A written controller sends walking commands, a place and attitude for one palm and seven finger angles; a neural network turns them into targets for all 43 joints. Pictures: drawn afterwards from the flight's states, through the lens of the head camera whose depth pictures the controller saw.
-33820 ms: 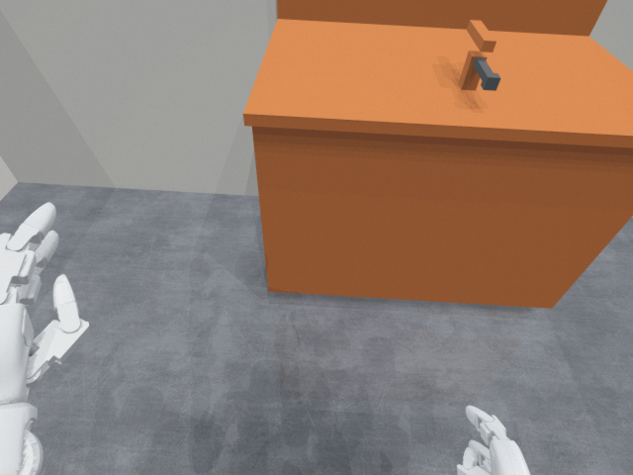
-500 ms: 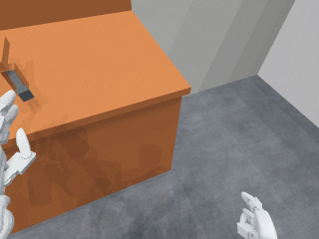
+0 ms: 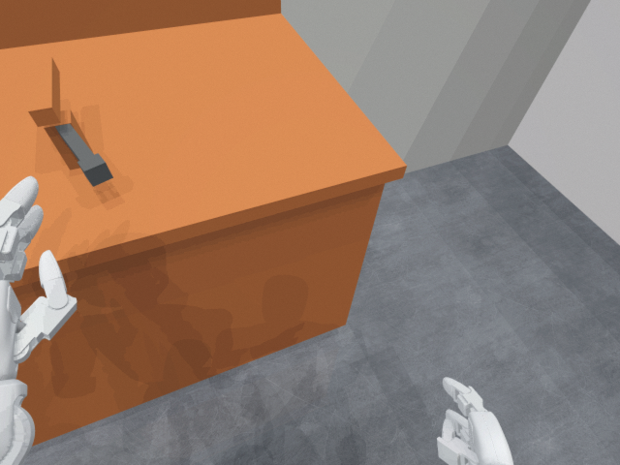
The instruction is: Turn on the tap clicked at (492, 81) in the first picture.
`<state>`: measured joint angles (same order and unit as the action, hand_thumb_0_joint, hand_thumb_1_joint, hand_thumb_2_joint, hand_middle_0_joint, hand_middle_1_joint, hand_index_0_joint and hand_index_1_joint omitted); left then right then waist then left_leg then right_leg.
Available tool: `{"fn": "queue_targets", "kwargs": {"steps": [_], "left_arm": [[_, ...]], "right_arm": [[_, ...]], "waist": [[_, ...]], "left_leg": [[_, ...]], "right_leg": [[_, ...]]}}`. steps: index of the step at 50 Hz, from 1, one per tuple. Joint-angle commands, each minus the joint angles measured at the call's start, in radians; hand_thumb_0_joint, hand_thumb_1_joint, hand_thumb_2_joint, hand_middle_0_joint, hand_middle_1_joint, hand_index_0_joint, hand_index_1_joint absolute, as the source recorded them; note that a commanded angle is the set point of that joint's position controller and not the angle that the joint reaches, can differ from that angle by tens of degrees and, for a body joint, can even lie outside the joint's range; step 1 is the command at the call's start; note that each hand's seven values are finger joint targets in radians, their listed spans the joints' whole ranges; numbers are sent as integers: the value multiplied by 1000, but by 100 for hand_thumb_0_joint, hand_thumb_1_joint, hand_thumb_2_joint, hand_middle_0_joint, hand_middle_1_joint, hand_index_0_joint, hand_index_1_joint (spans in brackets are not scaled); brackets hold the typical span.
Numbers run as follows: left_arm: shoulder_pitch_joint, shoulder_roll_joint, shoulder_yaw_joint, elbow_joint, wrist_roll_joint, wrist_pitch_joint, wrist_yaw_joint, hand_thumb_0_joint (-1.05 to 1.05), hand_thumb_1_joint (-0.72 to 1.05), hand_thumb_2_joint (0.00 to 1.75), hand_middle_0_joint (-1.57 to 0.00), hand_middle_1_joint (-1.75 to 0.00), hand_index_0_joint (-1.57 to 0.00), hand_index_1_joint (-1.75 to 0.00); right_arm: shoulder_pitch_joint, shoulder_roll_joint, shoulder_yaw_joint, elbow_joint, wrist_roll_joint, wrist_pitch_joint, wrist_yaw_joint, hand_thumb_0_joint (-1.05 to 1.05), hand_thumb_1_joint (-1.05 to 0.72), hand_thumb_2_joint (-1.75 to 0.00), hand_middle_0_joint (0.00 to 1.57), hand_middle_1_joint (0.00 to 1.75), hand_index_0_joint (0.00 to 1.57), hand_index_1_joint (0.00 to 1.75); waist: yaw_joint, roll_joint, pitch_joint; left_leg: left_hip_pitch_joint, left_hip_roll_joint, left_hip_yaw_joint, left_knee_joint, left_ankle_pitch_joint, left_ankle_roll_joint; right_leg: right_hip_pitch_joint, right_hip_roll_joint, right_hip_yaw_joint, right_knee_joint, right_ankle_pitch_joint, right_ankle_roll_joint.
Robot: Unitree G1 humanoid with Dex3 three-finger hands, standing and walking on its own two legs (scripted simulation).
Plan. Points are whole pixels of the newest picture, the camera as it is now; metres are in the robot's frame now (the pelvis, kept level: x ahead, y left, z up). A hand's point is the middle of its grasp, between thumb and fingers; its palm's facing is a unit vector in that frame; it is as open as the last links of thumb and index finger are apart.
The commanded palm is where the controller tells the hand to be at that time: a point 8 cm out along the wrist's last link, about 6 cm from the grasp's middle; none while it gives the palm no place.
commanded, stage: come to a stop and stand still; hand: left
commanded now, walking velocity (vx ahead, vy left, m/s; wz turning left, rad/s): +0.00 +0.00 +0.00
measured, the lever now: (95, 169) +0.43 +0.34 +0.11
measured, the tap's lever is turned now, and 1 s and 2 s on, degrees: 19 19 19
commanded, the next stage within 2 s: look again from close up in 0.10 s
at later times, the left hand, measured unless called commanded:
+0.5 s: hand (86, 303) +0.22 +0.24 +0.15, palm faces +0.42 -0.83 -0.36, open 7.4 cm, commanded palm +0.17 +0.27 +0.17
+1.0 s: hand (86, 277) +0.25 +0.25 +0.15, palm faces +0.46 -0.81 -0.36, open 7.5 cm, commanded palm +0.19 +0.28 +0.17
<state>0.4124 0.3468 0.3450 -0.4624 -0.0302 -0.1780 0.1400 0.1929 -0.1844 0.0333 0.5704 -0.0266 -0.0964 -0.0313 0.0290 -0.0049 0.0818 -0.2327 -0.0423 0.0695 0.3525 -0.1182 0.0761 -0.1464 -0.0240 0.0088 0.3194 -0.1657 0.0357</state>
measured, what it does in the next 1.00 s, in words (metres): stands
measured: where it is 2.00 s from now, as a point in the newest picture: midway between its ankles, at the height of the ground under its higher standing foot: outside the picture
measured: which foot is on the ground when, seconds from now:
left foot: down 0.00-1.00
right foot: down 0.00-1.00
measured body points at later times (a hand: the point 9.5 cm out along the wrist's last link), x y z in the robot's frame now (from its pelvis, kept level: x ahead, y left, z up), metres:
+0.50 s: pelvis +0.01 -0.01 +0.00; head +0.03 -0.01 +0.45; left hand +0.20 +0.28 +0.17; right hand +0.20 -0.23 -0.08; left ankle +0.05 +0.06 -0.75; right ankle +0.00 -0.15 -0.75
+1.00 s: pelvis +0.04 -0.01 -0.02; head +0.06 -0.01 +0.43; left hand +0.22 +0.29 +0.17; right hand +0.22 -0.23 -0.10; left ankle +0.05 +0.06 -0.75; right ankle +0.02 -0.14 -0.74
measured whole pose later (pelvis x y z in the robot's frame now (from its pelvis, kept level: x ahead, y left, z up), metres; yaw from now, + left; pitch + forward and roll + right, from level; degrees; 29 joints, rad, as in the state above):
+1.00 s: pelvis +0.04 -0.01 -0.02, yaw +2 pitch -1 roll -1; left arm 0.43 0.35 0.36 -0.46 -0.06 -0.16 0.15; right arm 0.21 -0.21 0.00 0.60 -0.01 -0.08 -0.05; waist 0.01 0.01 0.04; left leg -0.27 -0.06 0.04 0.60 -0.31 0.08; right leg -0.22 -0.03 -0.02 0.64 -0.39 0.00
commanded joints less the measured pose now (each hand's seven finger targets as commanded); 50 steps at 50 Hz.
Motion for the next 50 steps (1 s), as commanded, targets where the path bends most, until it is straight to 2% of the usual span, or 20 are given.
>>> {"fn": "queue_targets", "kwargs": {"steps": [1,4,8,9,16,19,22,24,27,29,33,37,39,41,43,45,46,47,48,50], "left_arm": [[-52,147,94,-220,-3,-66,16,0,90,90,-20,-30,-20,-30],[-48,172,119,-230,-6,-65,19,0,90,90,-20,-30,-20,-30],[-28,156,107,-232,-12,-68,18,0,90,90,-20,-30,-20,-30],[-36,163,111,-236,-12,-67,18,0,90,90,-20,-30,-20,-30],[-39,143,93,-191,-17,-62,17,0,90,90,-20,-30,-20,-30],[-62,154,96,-206,-16,-61,17,0,90,90,-20,-30,-20,-30],[-50,145,89,-187,-19,-56,17,0,90,90,-20,-30,-20,-30],[-47,167,108,-193,-21,-53,17,0,90,90,-20,-30,-20,-30],[-33,154,97,-196,-25,-50,14,0,90,90,-20,-30,-20,-30],[-35,169,105,-214,-27,-49,16,0,90,90,-20,-30,-20,-30],[-21,161,96,-192,-33,-43,17,0,90,90,-20,-30,-20,-30],[-29,162,94,-178,-33,-36,23,0,90,90,-20,-30,-20,-30],[-56,176,104,-193,-31,-39,27,0,90,90,-20,-30,-20,-30],[-71,160,89,-194,-31,-44,26,0,90,90,-20,-30,-20,-30],[-81,167,98,-204,-31,-51,24,0,90,90,-20,-30,-20,-30],[-93,172,108,-240,-32,-57,25,0,90,90,-20,-30,-20,-30],[-89,173,109,-250,-29,-61,24,0,90,90,-20,-30,-20,-30],[-88,170,104,-258,-28,-66,22,0,90,90,-20,-30,-20,-30],[-86,171,103,-272,-22,-69,23,0,90,90,-20,-30,-20,-30],[-52,177,117,-266,-20,-69,27,0,90,90,-20,-30,-20,-30]], "right_arm": [[-98,-141,-65,-155,4,-62,-14,0,-90,-90,20,30,20,30],[-103,-142,-67,-153,2,-61,-17,0,-90,-90,20,30,20,30],[-96,-138,-68,-151,5,-58,-17,0,-90,-90,20,30,20,30],[-99,-143,-70,-151,4,-58,-19,0,-90,-90,20,30,20,30],[-97,-138,-68,-149,8,-47,-24,0,-90,-90,20,30,20,30],[-100,-143,-71,-152,8,-43,-28,0,-90,-90,20,30,20,30],[-98,-137,-67,-156,10,-37,-29,0,-90,-90,20,30,20,30],[-103,-139,-70,-155,10,-33,-31,0,-90,-90,20,30,20,30],[-98,-138,-69,-159,13,-27,-29,0,-90,-90,20,30,20,30],[-101,-140,-71,-159,14,-25,-31,0,-90,-90,20,30,20,30],[-100,-143,-78,-158,13,-21,-32,0,-90,-90,20,30,20,30],[-104,-142,-78,-158,17,-21,-36,0,-90,-90,20,30,20,30],[-105,-146,-81,-151,19,-22,-38,0,-90,-90,20,30,20,30],[-97,-149,-80,-144,23,-27,-36,0,-90,-90,20,30,20,30],[-94,-152,-80,-139,26,-30,-33,0,-90,-90,20,30,20,30],[-93,-160,-78,-141,28,-37,-35,0,-90,-90,20,30,20,30],[-87,-156,-77,-143,25,-41,-35,0,-90,-90,20,30,20,30],[-82,-150,-77,-141,21,-46,-31,0,-90,-90,20,30,20,30],[-77,-148,-78,-138,17,-53,-29,0,-90,-90,20,30,20,30],[-75,-146,-76,-134,12,-61,-26,0,-90,-90,20,30,20,30]], "waist": [[-9,108,-184],[-6,87,-194],[-10,84,-211],[-11,105,-204],[-13,55,-186],[-16,80,-184],[-12,49,-183],[-11,54,-194],[-12,50,-202],[-13,79,-212],[-18,47,-184],[-20,19,-106],[-23,19,-93],[-26,8,-95],[-27,53,-104],[-34,165,-123],[-33,193,-130],[-35,198,-133],[-33,193,-139],[-29,170,-156]], "left_leg": [[100,109,-135,-133,-109,-111],[92,101,-126,-113,-68,-108],[117,92,-107,-84,-14,-108],[115,89,-103,-83,-3,-112],[103,79,-97,-70,-39,-98],[112,70,-89,-62,-30,-95],[104,65,-83,-52,-9,-87],[109,58,-76,-38,21,-84],[121,55,-72,-24,76,-83],[133,54,-72,-24,97,-86],[79,54,-77,1,-125,-57],[-27,57,-123,49,-329,-33],[-61,53,-123,105,-323,-29],[-60,57,-131,145,-271,-25],[-31,81,-176,117,-238,-10],[45,151,-303,31,-165,24],[98,182,-365,2,-101,41],[159,212,-398,-6,-35,58],[186,229,-402,2,11,69],[172,230,-366,49,80,68]], "right_leg": [[4,47,-26,0,16,-34],[22,43,-27,-7,37,-36],[22,38,-29,-15,63,-35],[16,38,-27,-15,64,-36],[10,32,-19,-50,55,-34],[5,32,-16,-60,62,-36],[19,30,-16,-70,80,-34],[28,26,-11,-75,103,-35],[36,26,-17,-74,137,-34],[39,26,-21,-68,141,-33],[12,1,-13,-53,-31,-42],[-53,-37,34,-47,-266,-68],[-59,-62,68,-33,-293,-91],[-58,-74,71,28,-248,-104],[-72,-50,30,124,-176,-94],[-133,15,-56,291,-74,-56],[-196,31,-74,349,-105,-41],[-263,31,-70,370,-211,-38],[-283,28,-68,363,-275,-41],[-238,17,-68,295,-263,-51]]}}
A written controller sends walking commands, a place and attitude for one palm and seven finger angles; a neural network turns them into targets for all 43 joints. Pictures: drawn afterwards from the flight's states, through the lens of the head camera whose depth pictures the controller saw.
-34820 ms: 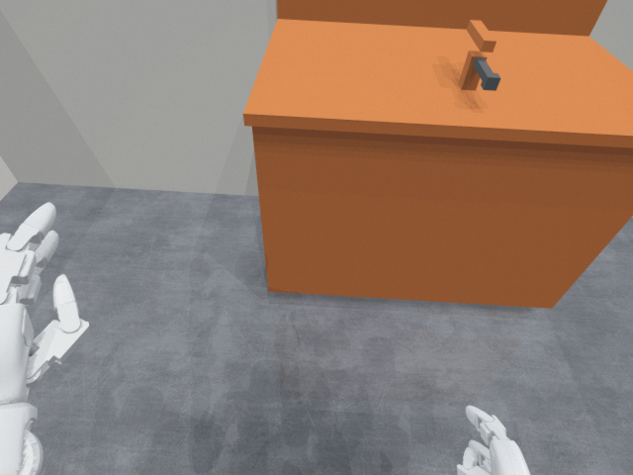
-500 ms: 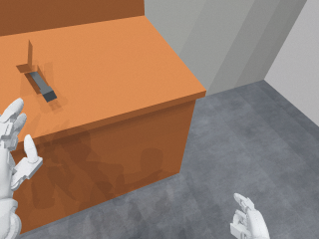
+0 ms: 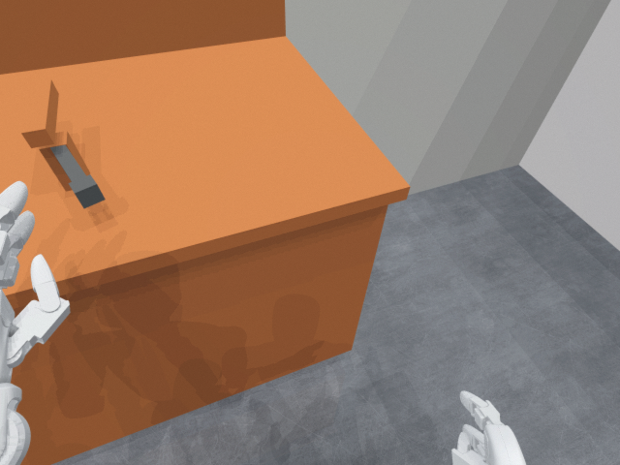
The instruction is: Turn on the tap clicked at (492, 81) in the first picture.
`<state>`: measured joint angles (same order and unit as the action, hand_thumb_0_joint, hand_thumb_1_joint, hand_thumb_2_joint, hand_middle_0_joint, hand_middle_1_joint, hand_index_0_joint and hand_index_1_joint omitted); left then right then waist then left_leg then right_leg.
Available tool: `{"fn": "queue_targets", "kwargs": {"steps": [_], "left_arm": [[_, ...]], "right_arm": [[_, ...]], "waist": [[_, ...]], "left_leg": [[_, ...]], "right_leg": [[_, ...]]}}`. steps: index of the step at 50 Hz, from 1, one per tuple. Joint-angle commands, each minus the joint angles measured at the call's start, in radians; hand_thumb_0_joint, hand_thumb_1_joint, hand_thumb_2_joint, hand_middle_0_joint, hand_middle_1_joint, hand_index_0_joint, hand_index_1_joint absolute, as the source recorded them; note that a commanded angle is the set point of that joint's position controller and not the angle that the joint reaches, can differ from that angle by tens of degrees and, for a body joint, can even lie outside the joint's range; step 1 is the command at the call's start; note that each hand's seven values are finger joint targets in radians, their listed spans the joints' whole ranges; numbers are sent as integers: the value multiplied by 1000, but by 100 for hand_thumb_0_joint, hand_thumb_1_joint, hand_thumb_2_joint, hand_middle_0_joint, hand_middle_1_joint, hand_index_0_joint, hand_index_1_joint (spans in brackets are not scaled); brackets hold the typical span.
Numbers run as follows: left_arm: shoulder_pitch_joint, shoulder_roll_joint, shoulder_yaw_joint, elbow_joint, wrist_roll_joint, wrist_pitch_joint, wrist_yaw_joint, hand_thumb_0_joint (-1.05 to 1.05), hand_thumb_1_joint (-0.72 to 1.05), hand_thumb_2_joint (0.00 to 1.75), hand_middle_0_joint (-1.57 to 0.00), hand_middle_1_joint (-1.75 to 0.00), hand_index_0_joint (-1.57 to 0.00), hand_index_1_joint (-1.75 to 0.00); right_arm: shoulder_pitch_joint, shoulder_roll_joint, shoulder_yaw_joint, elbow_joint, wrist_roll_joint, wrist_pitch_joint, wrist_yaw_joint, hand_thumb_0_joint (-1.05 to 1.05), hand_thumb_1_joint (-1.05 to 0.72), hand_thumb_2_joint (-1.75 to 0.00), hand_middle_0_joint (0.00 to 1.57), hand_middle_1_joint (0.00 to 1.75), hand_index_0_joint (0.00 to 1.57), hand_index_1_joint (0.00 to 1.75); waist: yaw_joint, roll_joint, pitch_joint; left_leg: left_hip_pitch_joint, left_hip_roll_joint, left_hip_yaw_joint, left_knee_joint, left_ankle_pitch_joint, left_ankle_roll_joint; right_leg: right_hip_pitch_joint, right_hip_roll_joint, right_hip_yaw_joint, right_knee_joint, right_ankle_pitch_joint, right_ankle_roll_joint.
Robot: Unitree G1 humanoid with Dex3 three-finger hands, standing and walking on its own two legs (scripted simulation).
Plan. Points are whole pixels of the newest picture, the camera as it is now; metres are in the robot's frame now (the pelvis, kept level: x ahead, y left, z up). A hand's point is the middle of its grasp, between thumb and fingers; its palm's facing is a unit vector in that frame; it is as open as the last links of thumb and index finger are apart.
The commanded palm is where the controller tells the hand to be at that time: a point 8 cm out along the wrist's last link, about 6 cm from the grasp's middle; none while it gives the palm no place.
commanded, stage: shuffle to correct the standing spot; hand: left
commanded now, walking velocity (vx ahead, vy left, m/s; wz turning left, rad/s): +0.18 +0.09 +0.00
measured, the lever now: (87, 191) +0.40 +0.33 +0.13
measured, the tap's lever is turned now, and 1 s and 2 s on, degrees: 19 19 19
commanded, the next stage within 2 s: come to a stop and stand still in 0.18 s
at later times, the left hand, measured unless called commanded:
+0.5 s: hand (59, 224) +0.30 +0.29 +0.18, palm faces +0.43 -0.81 -0.40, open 7.5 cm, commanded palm +0.23 +0.32 +0.19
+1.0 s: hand (49, 221) +0.31 +0.30 +0.18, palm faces +0.42 -0.83 -0.36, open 7.4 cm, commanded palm +0.25 +0.34 +0.19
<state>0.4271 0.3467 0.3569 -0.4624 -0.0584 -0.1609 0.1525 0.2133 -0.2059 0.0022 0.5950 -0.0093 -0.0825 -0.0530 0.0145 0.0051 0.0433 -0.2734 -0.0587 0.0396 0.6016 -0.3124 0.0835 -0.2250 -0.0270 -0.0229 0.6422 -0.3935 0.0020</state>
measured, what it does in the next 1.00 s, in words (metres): walks ahead: left foot, then right foot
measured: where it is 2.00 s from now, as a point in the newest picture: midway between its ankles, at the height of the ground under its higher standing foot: outside the picture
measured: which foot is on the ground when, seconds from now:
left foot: down 0.00-0.08, up 0.10-0.30, down 0.32-1.00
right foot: down 0.00-0.32, up 0.34-0.52, down 0.54-1.00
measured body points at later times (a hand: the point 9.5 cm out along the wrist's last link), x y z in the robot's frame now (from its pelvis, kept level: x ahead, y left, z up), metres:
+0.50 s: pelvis +0.08 +0.04 +0.00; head +0.12 +0.05 +0.44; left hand +0.27 +0.33 +0.20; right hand +0.28 -0.15 -0.08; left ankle +0.12 +0.15 -0.73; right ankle +0.10 -0.06 -0.71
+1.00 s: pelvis +0.10 +0.05 +0.02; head +0.12 +0.06 +0.47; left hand +0.28 +0.35 +0.20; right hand +0.31 -0.17 -0.05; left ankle +0.12 +0.15 -0.73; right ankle +0.13 -0.05 -0.73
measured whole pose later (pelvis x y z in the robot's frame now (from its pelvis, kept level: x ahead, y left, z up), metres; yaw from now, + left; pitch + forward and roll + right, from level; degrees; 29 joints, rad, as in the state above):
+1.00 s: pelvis +0.10 +0.05 +0.02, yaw +2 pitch +0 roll -1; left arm 0.48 0.36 0.33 -0.54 -0.08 -0.10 0.16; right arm 0.15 -0.21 0.01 0.56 0.00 -0.06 -0.09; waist 0.02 0.01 0.04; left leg -0.23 0.01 0.03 0.42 -0.19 0.03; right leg -0.19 0.04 -0.04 0.33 -0.14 -0.02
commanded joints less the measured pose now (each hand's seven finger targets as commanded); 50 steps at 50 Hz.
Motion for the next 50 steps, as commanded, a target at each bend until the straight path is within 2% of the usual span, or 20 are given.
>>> {"fn": "queue_targets", "kwargs": {"steps": [1,2,4,5,7,10,13,14,15,16,17,19,21,25,28,29,31,36,40,50], "left_arm": [[-35,176,111,-250,9,-84,15,0,90,90,-20,-30,-20,-30],[-6,183,127,-239,10,-87,17,0,90,90,-20,-30,-20,-30],[59,197,142,-178,-6,-88,15,0,90,90,-20,-30,-20,-30],[28,180,125,-197,-14,-101,12,0,90,90,-20,-30,-20,-30],[11,203,155,-205,0,-130,18,0,90,90,-20,-30,-20,-30],[-48,205,147,-229,20,-157,23,0,90,90,-20,-30,-20,-30],[-91,192,133,-253,10,-139,16,0,90,90,-20,-30,-20,-30],[-88,186,125,-281,4,-127,15,0,90,90,-20,-30,-20,-30],[-82,193,138,-318,-6,-122,15,0,90,90,-20,-30,-20,-30],[-130,185,131,-329,-11,-127,13,0,90,90,-20,-30,-20,-30],[-131,202,144,-267,-9,-108,12,0,90,90,-20,-30,-20,-30],[-142,248,187,-318,-9,-100,14,0,90,90,-20,-30,-20,-30],[-52,216,169,-369,-2,-92,5,0,90,90,-20,-30,-20,-30],[64,200,178,-328,-9,-61,7,0,90,90,-20,-30,-20,-30],[46,166,159,-227,-15,-39,2,0,90,90,-20,-30,-20,-30],[49,152,136,-228,-16,-25,-1,0,90,90,-20,-30,-20,-30],[-1,149,112,-218,-16,-14,7,0,90,90,-20,-30,-20,-30],[-46,156,87,-250,-8,-6,19,0,90,90,-20,-30,-20,-30],[-47,166,86,-303,-9,-2,22,0,90,90,-20,-30,-20,-30],[15,147,86,-230,-18,4,30,0,90,90,-20,-30,-20,-30]], "right_arm": [[-107,-125,-43,-162,-5,-72,0,0,-90,-90,20,30,20,30],[-121,-125,-40,-166,-4,-65,1,0,-90,-90,20,30,20,30],[-111,-118,-58,-171,11,-59,9,0,-90,-90,20,30,20,30],[-94,-128,-71,-166,20,-52,18,0,-90,-90,20,30,20,30],[-106,-116,-49,-137,19,-45,29,0,-90,-90,20,30,20,30],[-124,-98,-49,-135,18,-39,31,0,-90,-90,20,30,20,30],[-120,-86,-58,-130,20,-54,20,0,-90,-90,20,30,20,30],[-114,-106,-76,-135,24,-60,8,0,-90,-90,20,30,20,30],[-101,-129,-84,-145,25,-58,6,0,-90,-90,20,30,20,30],[-108,-126,-82,-162,21,-59,12,0,-90,-90,20,30,20,30],[-113,-103,-71,-156,19,-67,18,0,-90,-90,20,30,20,30],[-151,-84,-59,-142,17,-77,22,0,-90,-90,20,30,20,30],[-157,-85,-51,-142,13,-89,30,0,-90,-90,20,30,20,30],[-135,-88,-18,-166,12,-104,21,0,-90,-90,20,30,20,30],[-115,-83,-25,-157,9,-97,11,0,-90,-90,20,30,20,30],[-103,-84,-35,-163,14,-85,12,0,-90,-90,20,30,20,30],[-106,-81,-27,-145,13,-67,6,0,-90,-90,20,30,20,30],[-151,-95,-20,-158,9,-45,-34,0,-90,-90,20,30,20,30],[-155,-97,-22,-172,11,-30,-42,0,-90,-90,20,30,20,30],[-140,-108,-28,-173,9,-18,-46,0,-90,-90,20,30,20,30]], "waist": [[-5,138,-131],[12,95,-152],[11,-250,-141],[5,-264,-82],[10,-58,-32],[11,-76,-60],[-10,-102,-88],[-29,5,-124],[-36,190,-195],[-34,277,-208],[-32,177,-150],[-15,123,-153],[6,165,-150],[8,147,-155],[1,-58,-150],[-7,-137,-145],[-14,-120,-163],[8,72,-211],[12,100,-215],[1,71,-161]], "left_leg": [[139,225,-282,-156,270,45],[-19,184,-210,-79,226,20],[-338,38,-31,281,-9,-45],[-454,43,-36,469,-159,-69],[-536,112,-107,553,-169,-68],[-379,144,-62,322,-93,-53],[74,45,117,-2,176,-49],[241,39,74,-82,241,-33],[409,196,-181,-127,367,57],[377,345,-431,-227,397,152],[288,378,-507,-270,419,198],[234,375,-425,-265,448,185],[148,317,-252,-246,456,104],[-36,242,-100,-187,267,-21],[-36,116,-39,-83,67,-90],[4,98,-43,-14,81,-98],[23,91,-54,-8,107,-101],[146,164,-102,-187,499,-82],[132,157,-99,-199,555,-90],[47,117,-81,-292,185,-97]], "right_leg": [[-58,11,-34,-120,25,-27],[127,-16,4,-207,156,-52],[338,-277,436,-299,175,-195],[350,-368,507,-331,281,-253],[354,-358,398,-275,480,-250],[294,-290,201,-192,625,-179],[64,-166,23,-98,533,-97],[-17,-121,-12,76,493,-58],[-192,-18,-73,327,240,1],[-271,60,-16,540,-162,13],[-319,48,37,621,-162,10],[-309,-18,87,574,-111,16],[-185,-38,60,302,-64,9],[155,33,-19,-178,204,11],[119,-48,183,-311,354,-35],[66,-100,262,-348,376,-68],[63,-142,241,-339,469,-94],[102,-2,44,-250,518,2],[140,12,26,-260,520,5],[143,19,38,-363,336,5]]}}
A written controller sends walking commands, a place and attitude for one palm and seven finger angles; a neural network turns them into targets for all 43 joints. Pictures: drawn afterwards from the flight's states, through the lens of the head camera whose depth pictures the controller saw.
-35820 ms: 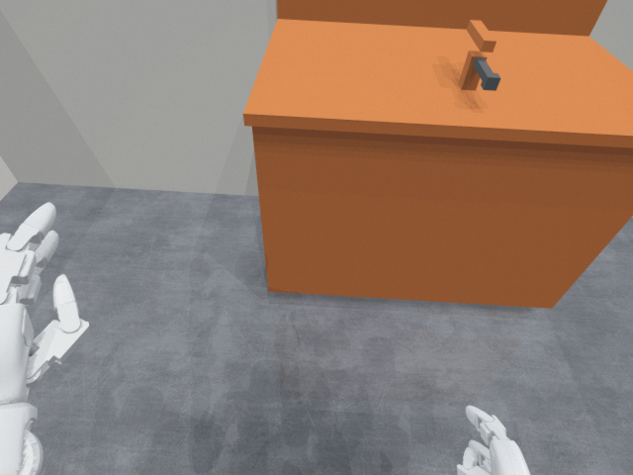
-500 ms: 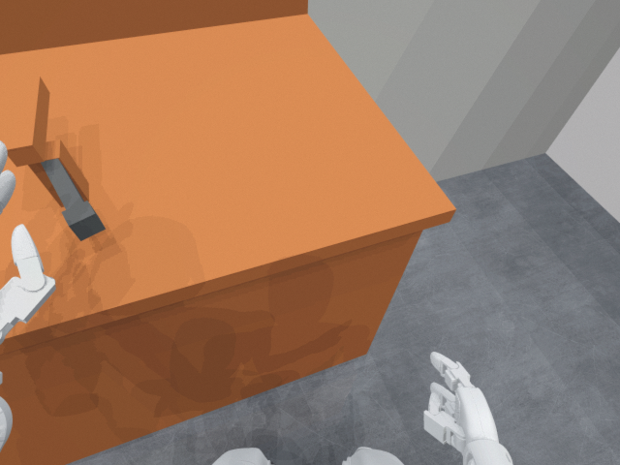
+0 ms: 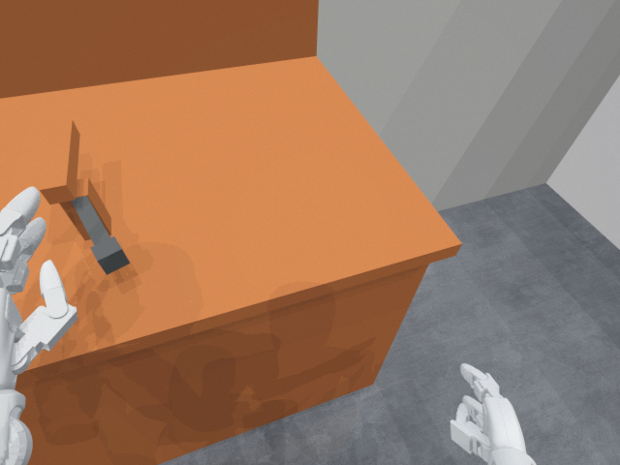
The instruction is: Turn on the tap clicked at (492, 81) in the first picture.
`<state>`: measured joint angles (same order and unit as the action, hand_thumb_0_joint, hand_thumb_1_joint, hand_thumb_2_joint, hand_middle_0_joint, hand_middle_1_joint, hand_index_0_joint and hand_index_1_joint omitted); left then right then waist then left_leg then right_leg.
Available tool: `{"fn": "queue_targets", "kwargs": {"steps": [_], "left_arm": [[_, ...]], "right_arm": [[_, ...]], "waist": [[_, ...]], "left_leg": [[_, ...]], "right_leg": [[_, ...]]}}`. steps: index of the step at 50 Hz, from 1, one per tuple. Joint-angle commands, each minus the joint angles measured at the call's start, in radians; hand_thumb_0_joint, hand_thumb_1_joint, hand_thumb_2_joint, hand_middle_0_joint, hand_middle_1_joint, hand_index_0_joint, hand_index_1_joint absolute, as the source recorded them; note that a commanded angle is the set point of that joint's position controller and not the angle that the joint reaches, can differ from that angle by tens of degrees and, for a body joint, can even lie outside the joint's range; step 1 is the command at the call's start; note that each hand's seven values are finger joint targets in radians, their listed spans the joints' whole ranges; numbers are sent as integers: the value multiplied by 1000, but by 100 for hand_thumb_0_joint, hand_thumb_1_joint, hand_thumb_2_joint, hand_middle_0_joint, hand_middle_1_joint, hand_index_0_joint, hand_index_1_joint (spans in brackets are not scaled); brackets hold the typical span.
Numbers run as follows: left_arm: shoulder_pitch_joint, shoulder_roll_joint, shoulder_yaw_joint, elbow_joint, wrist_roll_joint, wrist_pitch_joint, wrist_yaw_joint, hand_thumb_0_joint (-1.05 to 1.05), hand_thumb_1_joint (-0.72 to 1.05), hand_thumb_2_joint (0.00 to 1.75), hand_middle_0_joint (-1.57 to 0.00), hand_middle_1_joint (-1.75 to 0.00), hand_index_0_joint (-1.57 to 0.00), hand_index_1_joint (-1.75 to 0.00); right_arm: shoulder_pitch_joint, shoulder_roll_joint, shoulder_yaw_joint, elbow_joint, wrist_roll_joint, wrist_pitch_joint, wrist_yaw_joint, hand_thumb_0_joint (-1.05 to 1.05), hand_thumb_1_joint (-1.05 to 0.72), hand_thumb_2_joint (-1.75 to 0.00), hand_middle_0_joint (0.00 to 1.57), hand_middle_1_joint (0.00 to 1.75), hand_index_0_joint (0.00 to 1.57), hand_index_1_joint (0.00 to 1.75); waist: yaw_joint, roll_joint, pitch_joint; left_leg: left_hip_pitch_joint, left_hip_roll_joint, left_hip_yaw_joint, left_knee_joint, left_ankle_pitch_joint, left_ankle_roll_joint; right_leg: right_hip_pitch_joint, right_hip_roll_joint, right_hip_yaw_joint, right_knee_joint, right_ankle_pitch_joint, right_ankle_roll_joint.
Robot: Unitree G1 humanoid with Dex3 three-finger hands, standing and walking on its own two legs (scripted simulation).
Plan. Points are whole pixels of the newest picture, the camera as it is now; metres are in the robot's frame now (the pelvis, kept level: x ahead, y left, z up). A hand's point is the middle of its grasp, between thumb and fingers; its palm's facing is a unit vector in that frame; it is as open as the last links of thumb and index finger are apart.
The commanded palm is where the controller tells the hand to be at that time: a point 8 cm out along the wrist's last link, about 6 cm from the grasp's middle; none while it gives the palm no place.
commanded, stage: come to a stop and stand still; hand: left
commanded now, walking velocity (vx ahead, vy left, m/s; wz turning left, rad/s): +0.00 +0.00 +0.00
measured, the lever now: (110, 255) +0.31 +0.27 +0.11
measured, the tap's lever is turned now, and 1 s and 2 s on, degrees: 19 19 19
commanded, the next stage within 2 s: look again from close up in 0.20 s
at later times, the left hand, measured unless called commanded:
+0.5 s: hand (38, 316) +0.21 +0.27 +0.16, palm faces +0.38 -0.84 -0.39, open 7.4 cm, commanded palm +0.14 +0.29 +0.17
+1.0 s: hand (67, 297) +0.23 +0.25 +0.16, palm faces +0.34 -0.85 -0.40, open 7.4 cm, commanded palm +0.16 +0.29 +0.17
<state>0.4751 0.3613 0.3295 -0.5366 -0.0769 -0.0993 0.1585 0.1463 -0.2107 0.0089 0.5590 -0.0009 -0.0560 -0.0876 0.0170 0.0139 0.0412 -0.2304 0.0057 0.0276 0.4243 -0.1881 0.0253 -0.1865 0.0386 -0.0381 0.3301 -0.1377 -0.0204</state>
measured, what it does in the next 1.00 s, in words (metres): stands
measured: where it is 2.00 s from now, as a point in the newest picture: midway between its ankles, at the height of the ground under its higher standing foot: outside the picture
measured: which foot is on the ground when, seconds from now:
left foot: down 0.00-1.00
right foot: down 0.00-1.00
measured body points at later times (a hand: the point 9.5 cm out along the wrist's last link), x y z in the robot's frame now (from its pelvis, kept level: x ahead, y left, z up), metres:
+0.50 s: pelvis -0.02 +0.02 -0.01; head -0.01 +0.03 +0.44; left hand +0.18 +0.31 +0.19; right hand +0.14 -0.21 -0.08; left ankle +0.02 +0.10 -0.74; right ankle +0.02 -0.11 -0.74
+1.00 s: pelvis +0.00 +0.01 -0.01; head +0.04 +0.04 +0.44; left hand +0.20 +0.30 +0.18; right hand +0.21 -0.18 -0.07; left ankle +0.02 +0.10 -0.74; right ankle +0.02 -0.11 -0.74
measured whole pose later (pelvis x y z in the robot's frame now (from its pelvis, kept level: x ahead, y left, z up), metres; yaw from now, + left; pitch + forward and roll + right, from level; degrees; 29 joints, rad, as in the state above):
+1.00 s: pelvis +0.00 +0.01 -0.01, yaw -1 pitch -1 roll -1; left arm 0.38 0.39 0.38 -0.53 -0.04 -0.22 0.07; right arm 0.13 -0.14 0.03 0.51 -0.01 -0.15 0.02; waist 0.04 -0.04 0.11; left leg -0.28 -0.02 0.06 0.54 -0.25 0.05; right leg -0.27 0.01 -0.01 0.51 -0.22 0.00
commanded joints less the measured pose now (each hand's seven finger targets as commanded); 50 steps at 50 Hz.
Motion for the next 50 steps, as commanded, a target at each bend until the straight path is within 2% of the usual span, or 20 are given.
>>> {"fn": "queue_targets", "kwargs": {"steps": [1,14,15,16,17,18,19,21,23,26,28,29,31,34,36,39,40,44,47,50], "left_arm": [[-52,133,110,-150,3,-58,25,0,90,90,-20,-30,-20,-30],[-132,144,95,-146,21,-57,31,0,90,90,-20,-30,-20,-30],[-1261,1016,651,-422,213,-197,1,0,90,90,-20,-30,-20,-30],[-636,373,270,208,105,-169,-41,0,90,90,-20,-30,-20,-30],[-275,223,185,340,51,-160,-63,0,90,90,-20,-30,-20,-30],[-236,160,94,139,28,-190,-81,0,90,90,-20,-30,-20,-30],[-135,62,19,86,2,-206,-90,0,90,90,-20,-30,-20,-30],[-112,130,44,-77,19,-213,-76,0,90,90,-20,-30,-20,-30],[-92,182,98,-96,30,-217,-61,0,90,90,-20,-30,-20,-30],[-141,221,170,-87,32,-218,-46,0,90,90,-20,-30,-20,-30],[-199,226,184,-85,36,-229,-45,0,90,90,-20,-30,-20,-30],[-245,258,203,-125,40,-233,-43,0,90,90,-20,-30,-20,-30],[-269,215,171,-111,45,-238,-44,0,90,90,-20,-30,-20,-30],[-256,171,125,-144,46,-240,-47,0,90,90,-20,-30,-20,-30],[-238,153,107,-156,45,-233,-43,0,90,90,-20,-30,-20,-30],[-192,152,115,-148,45,-216,-45,0,90,90,-20,-30,-20,-30],[-191,130,97,-143,44,-214,-51,0,90,90,-20,-30,-20,-30],[-155,177,160,-187,38,-196,-57,0,90,90,-20,-30,-20,-30],[-136,165,159,-224,29,-192,-69,0,90,90,-20,-30,-20,-30],[-89,165,179,-228,19,-187,-76,0,90,90,-20,-30,-20,-30]], "right_arm": [[-74,-105,-35,-135,0,-44,-12,0,-90,-90,20,30,20,30],[-76,-108,-33,-126,-1,-43,-2,0,-90,-90,20,30,20,30],[74,-144,-12,-147,-8,-104,14,0,-90,-90,20,30,20,30],[-8,-11,28,-59,19,-102,22,0,-90,-90,20,30,20,30],[13,-98,-46,-98,10,-125,25,0,-90,-90,20,30,20,30],[36,-121,-52,-125,13,-127,48,0,-90,-90,20,30,20,30],[-11,-97,-41,-122,32,-143,73,0,-90,-90,20,30,20,30],[-3,-117,-45,-134,23,-150,86,0,-90,-90,20,30,20,30],[-6,-119,-40,-137,21,-157,81,0,-90,-90,20,30,20,30],[-14,-116,-35,-145,23,-162,61,0,-90,-90,20,30,20,30],[-11,-115,-37,-142,21,-169,51,0,-90,-90,20,30,20,30],[-29,-114,-33,-139,21,-171,49,0,-90,-90,20,30,20,30],[-13,-107,-33,-136,18,-179,46,0,-90,-90,20,30,20,30],[-18,-105,-32,-124,18,-197,60,0,-90,-90,20,30,20,30],[-6,-107,-38,-120,16,-198,63,0,-90,-90,20,30,20,30],[-15,-104,-40,-121,16,-191,73,0,-90,-90,20,30,20,30],[-1,-105,-43,-120,10,-182,77,0,-90,-90,20,30,20,30],[-14,-89,-46,-148,5,-154,92,0,-90,-90,20,30,20,30],[-10,-94,-52,-170,0,-133,98,0,-90,-90,20,30,20,30],[-24,-90,-49,-183,1,-123,98,0,-90,-90,20,30,20,30]], "waist": [[-2,51,-149],[-2,67,-104],[-26,-181,115],[-4,-108,-193],[58,-30,-166],[43,49,-181],[38,141,-212],[37,92,-169],[38,-18,-120],[26,-37,-88],[19,-7,-76],[17,54,-82],[18,107,-93],[15,92,-126],[13,70,-130],[18,110,-148],[12,115,-162],[14,138,-176],[8,142,-178],[11,117,-192]], "left_leg": [[-3,48,-68,-121,18,-37],[-34,30,-90,-186,-161,-31],[-199,111,-77,22,17,21],[31,64,-80,44,88,38],[53,34,-45,36,15,-5],[3,23,-56,7,-43,-2],[29,41,-51,-32,-81,3],[-54,53,-81,-88,-199,4],[-122,58,-105,-123,-279,5],[-156,80,-133,-147,-312,17],[-154,82,-145,-148,-302,22],[-125,93,-142,-158,-287,23],[-164,109,-171,-179,-313,32],[-64,83,-131,-115,-134,12],[-24,97,-140,-97,44,-7],[43,127,-116,-52,358,-35],[54,147,-127,-43,448,-37],[169,207,-135,-10,691,-33],[136,239,-145,18,708,-13],[60,245,-132,46,605,5]], "right_leg": [[98,-45,57,-65,53,28],[96,-36,47,-107,-88,27],[-159,-134,105,-110,-63,125],[-135,-187,83,-50,-171,13],[-86,-143,191,-102,-140,6],[-10,-159,198,-69,-154,6],[28,-144,148,-16,-171,-9],[34,-112,130,3,-235,0],[32,-86,112,5,-290,9],[37,-70,80,45,-256,17],[39,-70,82,56,-218,14],[36,-61,71,81,-182,15],[97,-68,58,122,-132,13],[82,-71,59,91,-36,6],[73,-64,51,92,30,11],[32,-47,32,147,80,19],[16,-50,26,169,36,19],[-84,-32,7,220,-117,21],[-63,-38,6,204,-118,17],[-9,-47,10,186,-52,12]]}}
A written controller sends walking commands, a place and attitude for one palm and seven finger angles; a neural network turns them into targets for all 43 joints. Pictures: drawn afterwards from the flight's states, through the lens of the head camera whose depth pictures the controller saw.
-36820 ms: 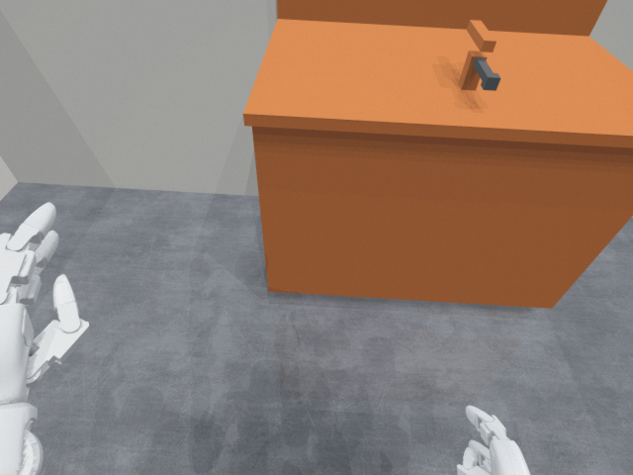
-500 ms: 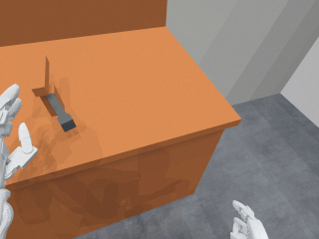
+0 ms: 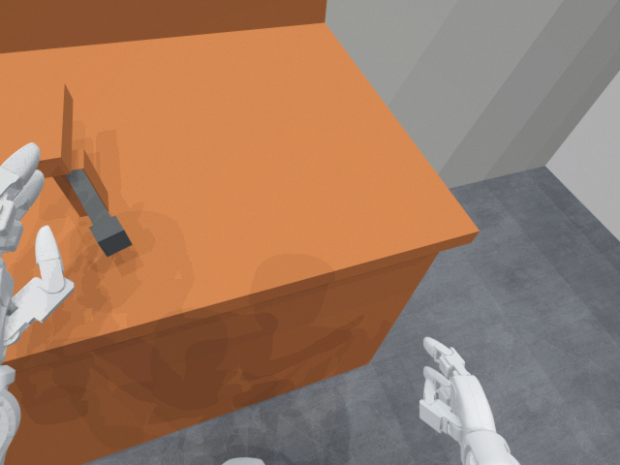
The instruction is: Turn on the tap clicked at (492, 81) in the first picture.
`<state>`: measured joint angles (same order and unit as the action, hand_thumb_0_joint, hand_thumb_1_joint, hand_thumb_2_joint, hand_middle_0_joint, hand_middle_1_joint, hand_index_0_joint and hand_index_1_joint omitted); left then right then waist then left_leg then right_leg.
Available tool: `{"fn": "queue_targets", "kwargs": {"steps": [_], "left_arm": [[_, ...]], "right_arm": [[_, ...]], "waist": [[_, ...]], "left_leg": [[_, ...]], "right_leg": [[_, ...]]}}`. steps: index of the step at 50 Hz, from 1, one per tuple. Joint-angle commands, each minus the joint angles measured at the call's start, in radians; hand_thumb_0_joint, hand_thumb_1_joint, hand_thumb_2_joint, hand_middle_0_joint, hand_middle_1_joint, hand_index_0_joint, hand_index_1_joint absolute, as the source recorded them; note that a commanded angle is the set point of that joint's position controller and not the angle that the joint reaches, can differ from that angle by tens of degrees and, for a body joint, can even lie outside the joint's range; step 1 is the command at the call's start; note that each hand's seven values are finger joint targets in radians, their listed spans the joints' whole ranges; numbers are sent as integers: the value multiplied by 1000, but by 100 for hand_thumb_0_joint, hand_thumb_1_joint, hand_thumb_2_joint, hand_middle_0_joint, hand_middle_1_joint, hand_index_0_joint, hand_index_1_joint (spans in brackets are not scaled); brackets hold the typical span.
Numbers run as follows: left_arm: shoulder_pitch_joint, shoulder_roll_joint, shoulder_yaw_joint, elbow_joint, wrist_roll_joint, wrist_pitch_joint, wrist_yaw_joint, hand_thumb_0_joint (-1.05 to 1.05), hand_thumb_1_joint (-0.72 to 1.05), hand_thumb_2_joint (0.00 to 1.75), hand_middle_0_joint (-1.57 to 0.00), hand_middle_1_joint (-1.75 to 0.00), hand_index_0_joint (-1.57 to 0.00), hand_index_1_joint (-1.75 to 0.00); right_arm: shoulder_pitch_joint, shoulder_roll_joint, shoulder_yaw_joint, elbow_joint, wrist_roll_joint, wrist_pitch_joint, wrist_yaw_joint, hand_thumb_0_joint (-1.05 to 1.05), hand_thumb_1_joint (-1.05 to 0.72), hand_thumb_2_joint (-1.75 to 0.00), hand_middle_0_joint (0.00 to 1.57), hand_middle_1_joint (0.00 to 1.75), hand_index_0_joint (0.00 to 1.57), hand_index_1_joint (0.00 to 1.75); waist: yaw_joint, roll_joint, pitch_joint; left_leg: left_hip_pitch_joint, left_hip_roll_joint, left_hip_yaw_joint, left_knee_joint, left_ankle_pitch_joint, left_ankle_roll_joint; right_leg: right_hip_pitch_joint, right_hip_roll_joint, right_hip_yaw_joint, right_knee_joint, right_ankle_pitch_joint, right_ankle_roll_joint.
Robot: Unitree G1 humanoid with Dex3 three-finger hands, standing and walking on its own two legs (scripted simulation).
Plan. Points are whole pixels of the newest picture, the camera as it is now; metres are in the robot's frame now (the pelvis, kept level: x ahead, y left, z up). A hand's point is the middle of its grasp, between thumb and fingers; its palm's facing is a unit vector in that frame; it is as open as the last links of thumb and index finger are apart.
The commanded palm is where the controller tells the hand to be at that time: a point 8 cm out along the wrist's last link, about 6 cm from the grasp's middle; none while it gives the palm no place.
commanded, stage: shuffle to correct the standing spot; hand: left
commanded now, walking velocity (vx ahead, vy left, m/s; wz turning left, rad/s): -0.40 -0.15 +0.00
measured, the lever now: (111, 236) +0.31 +0.26 +0.12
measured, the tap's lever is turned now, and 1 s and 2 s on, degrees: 19 19 19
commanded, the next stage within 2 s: come to a stop and stand still in 0.20 s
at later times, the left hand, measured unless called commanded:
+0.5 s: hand (49, 413) +0.13 +0.21 +0.17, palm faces +0.40 -0.82 -0.42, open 7.4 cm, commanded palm +0.07 +0.24 +0.18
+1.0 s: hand (13, 438) +0.11 +0.22 +0.18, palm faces +0.48 -0.75 -0.45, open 7.5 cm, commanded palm +0.04 +0.23 +0.18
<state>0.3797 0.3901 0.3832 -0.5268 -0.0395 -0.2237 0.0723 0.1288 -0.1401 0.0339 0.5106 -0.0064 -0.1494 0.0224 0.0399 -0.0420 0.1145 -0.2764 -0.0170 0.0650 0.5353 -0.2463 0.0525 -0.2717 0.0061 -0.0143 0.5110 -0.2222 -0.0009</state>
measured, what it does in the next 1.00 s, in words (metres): walks backwards: left foot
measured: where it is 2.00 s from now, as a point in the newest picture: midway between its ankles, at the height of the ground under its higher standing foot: outside the picture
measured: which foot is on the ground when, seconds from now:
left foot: down 0.00-0.16, up 0.18-0.40, down 0.42-1.00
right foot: down 0.00-1.00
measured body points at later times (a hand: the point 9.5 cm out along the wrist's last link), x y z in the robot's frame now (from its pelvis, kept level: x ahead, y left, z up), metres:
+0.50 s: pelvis -0.08 -0.04 +0.00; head -0.04 -0.02 +0.45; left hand +0.10 +0.25 +0.19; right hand +0.09 -0.28 -0.08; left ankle -0.09 +0.06 -0.73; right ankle +0.01 -0.13 -0.73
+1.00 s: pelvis -0.09 -0.06 -0.01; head -0.09 -0.05 +0.44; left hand +0.08 +0.26 +0.20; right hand +0.07 -0.27 -0.10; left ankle -0.08 +0.06 -0.73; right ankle -0.02 -0.13 -0.74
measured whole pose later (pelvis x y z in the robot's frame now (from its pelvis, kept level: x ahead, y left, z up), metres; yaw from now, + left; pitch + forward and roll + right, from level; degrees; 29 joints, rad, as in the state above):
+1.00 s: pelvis -0.09 -0.06 -0.01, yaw +5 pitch -4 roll -1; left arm 0.30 0.43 0.40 -0.40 0.01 -0.19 0.07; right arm 0.28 -0.19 0.00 0.62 0.00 -0.14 -0.03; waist 0.04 0.00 0.07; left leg -0.25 -0.01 -0.02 0.63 -0.30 0.02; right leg -0.29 0.07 -0.03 0.55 -0.16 -0.06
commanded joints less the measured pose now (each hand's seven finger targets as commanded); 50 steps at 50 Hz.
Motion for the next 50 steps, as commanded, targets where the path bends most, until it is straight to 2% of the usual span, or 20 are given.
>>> {"fn": "queue_targets", "kwargs": {"steps": [1,6,9,11,15,18,21,23,27,30,33,34,38,41,44,45,47,48,49,50], "left_arm": [[9,143,135,-262,-23,-66,8,0,90,90,-20,-30,-20,-30],[39,160,160,-263,-41,-70,4,0,90,90,-20,-30,-20,-30],[24,189,172,-259,-44,-86,20,0,90,90,-20,-30,-20,-30],[39,184,161,-259,-35,-88,34,0,90,90,-20,-30,-20,-30],[101,162,161,-248,-22,-86,61,0,90,90,-20,-30,-20,-30],[96,175,159,-254,-22,-80,72,0,90,90,-20,-30,-20,-30],[61,174,144,-273,-25,-77,75,0,90,90,-20,-30,-20,-30],[38,170,145,-249,-12,-49,68,0,90,90,-20,-30,-20,-30],[-19,120,84,-155,8,-21,58,0,90,90,-20,-30,-20,-30],[-68,107,53,-108,19,-8,49,0,90,90,-20,-30,-20,-30],[-105,126,49,-131,18,2,41,0,90,90,-20,-30,-20,-30],[-137,149,67,-173,12,-3,44,0,90,90,-20,-30,-20,-30],[-116,145,81,-170,5,-6,48,0,90,90,-20,-30,-20,-30],[-86,135,105,-143,7,-1,50,0,90,90,-20,-30,-20,-30],[-25,131,111,-91,11,-9,42,0,90,90,-20,-30,-20,-30],[-52,124,90,-104,11,-18,45,0,90,90,-20,-30,-20,-30],[-42,124,79,-100,12,-17,44,0,90,90,-20,-30,-20,-30],[-945,847,577,-347,90,-107,51,0,90,90,-20,-30,-20,-30],[-792,545,371,-56,26,-100,35,0,90,90,-20,-30,-20,-30],[-511,273,186,132,18,-106,17,0,90,90,-20,-30,-20,-30]], "right_arm": [[-7,-163,-80,-143,9,-32,-15,0,-90,-90,20,30,20,30],[-6,-158,-86,-145,12,-35,-37,0,-90,-90,20,30,20,30],[22,-134,-95,-110,13,-44,-50,0,-90,-90,20,30,20,30],[-4,-116,-86,-93,0,-41,-54,0,-90,-90,20,30,20,30],[-2,-107,-65,-57,-16,-26,-71,0,-90,-90,20,30,20,30],[55,-143,-82,-64,-6,-26,-83,0,-90,-90,20,30,20,30],[30,-200,-99,-96,20,-30,-90,0,-90,-90,20,30,20,30],[1,-168,-79,-98,20,-33,-86,0,-90,-90,20,30,20,30],[24,-194,-91,-82,29,-37,-63,0,-90,-90,20,30,20,30],[24,-198,-87,-70,24,-31,-62,0,-90,-90,20,30,20,30],[30,-188,-81,-67,16,-22,-61,0,-90,-90,20,30,20,30],[25,-188,-81,-63,13,-22,-61,0,-90,-90,20,30,20,30],[23,-179,-73,-57,8,-14,-57,0,-90,-90,20,30,20,30],[8,-177,-79,-72,18,-14,-57,0,-90,-90,20,30,20,30],[19,-174,-84,-81,22,-15,-46,0,-90,-90,20,30,20,30],[16,-166,-77,-79,19,-14,-46,0,-90,-90,20,30,20,30],[25,-174,-86,-80,13,-14,-50,0,-90,-90,20,30,20,30],[99,-160,-72,-13,-23,-91,-61,0,-90,-90,20,30,20,30],[18,-113,-44,14,34,-92,-52,0,-90,-90,20,30,20,30],[41,-118,-38,14,8,-104,-42,0,-90,-90,20,30,20,30]], "waist": [[-7,180,-267],[-4,73,-297],[-19,-123,-312],[1,-121,-282],[-6,-45,-310],[-24,-16,-348],[-10,152,-278],[-14,292,-188],[-28,120,-132],[-33,80,-96],[-41,-30,-83],[-50,4,-123],[-49,76,-118],[-40,277,-94],[-30,154,-95],[-38,113,-79],[-33,-100,-69],[-10,-174,4],[-33,156,-179],[-29,243,-236]], "left_leg": [[81,274,-165,-55,622,-18],[-46,196,-111,53,255,-26],[-58,2,-43,329,-134,-80],[-198,6,-92,495,-264,-78],[-163,31,-54,207,-233,-75],[54,5,25,-73,-59,-49],[69,195,-147,-228,77,22],[-125,281,-230,-288,-51,59],[-158,178,-150,-182,-159,24],[-186,85,-99,-161,-415,7],[-75,4,-46,17,-323,8],[-4,-6,-45,40,-260,5],[-28,29,-136,-65,-356,26],[-263,201,-330,-313,-508,90],[-257,143,-215,-205,-432,48],[-272,107,-213,-164,-408,32],[-184,-7,-105,94,-274,-8],[-55,-67,18,169,-1,-48],[63,12,-93,-86,69,-45],[160,39,-70,-157,48,-52]], "right_leg": [[88,-20,-6,14,65,-12],[116,-85,88,-14,313,-40],[-4,-292,333,-193,419,-158],[50,-353,348,-211,330,-220],[140,-288,230,-139,420,-185],[73,-213,162,-168,99,-85],[75,-40,42,-21,-34,20],[95,-22,14,171,-143,12],[196,-18,7,-36,-48,6],[119,-21,88,-126,-315,-12],[-56,-60,171,-215,-438,-49],[-81,-79,197,-214,-431,-65],[-88,-33,131,-98,-438,-49],[124,74,-22,261,-186,13],[208,36,12,9,-146,2],[215,7,57,-82,-189,-11],[47,-136,359,-290,-492,-81],[-109,-91,324,-326,-43,-7],[40,-195,220,-119,147,-145],[43,-90,189,-52,89,-97]]}}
